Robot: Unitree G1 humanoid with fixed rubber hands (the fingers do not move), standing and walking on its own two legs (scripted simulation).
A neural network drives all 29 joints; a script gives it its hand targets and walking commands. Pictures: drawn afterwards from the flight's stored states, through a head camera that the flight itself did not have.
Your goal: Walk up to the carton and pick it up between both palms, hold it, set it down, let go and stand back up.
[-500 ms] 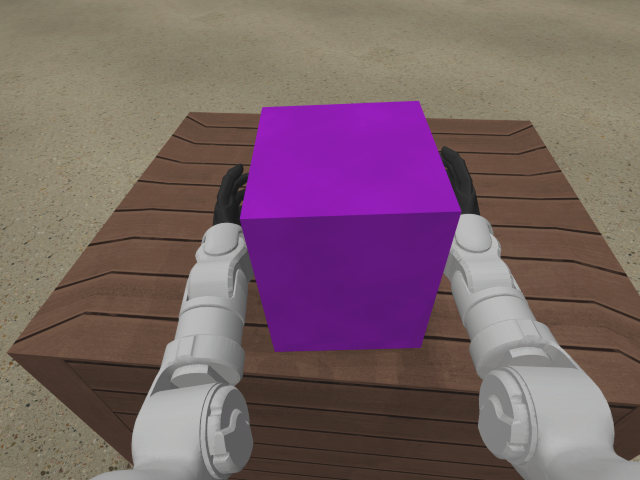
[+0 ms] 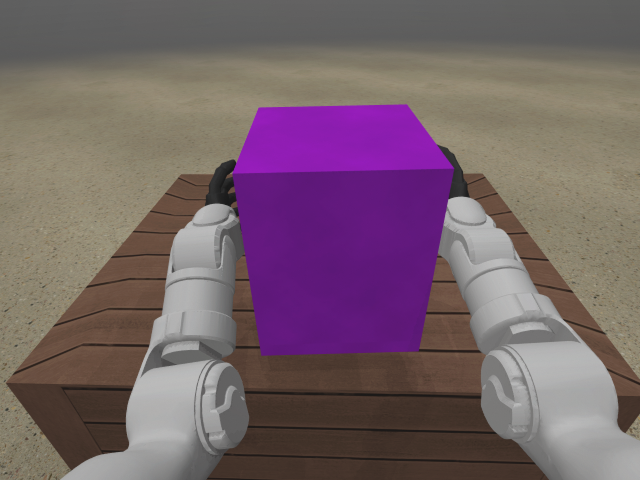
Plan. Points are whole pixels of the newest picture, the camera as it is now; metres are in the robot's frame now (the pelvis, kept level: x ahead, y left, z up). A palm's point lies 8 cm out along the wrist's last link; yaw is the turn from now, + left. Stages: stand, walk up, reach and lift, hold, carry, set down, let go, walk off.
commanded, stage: reach and lift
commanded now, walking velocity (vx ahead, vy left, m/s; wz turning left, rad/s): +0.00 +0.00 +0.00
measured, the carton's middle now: (336, 226) +0.38 +0.01 +0.21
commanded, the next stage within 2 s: hold in 0.94 s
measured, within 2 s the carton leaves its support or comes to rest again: neither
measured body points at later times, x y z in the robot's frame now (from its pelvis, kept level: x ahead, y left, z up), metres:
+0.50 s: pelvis +0.00 +0.00 +0.00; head -0.08 +0.00 +0.44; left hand +0.40 +0.15 +0.26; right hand +0.40 -0.14 +0.27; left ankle +0.01 +0.12 -0.74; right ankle +0.07 -0.10 -0.74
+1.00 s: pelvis +0.00 +0.00 +0.00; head -0.08 +0.00 +0.44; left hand +0.40 +0.14 +0.28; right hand +0.40 -0.15 +0.29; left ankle +0.01 +0.12 -0.74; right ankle +0.07 -0.10 -0.74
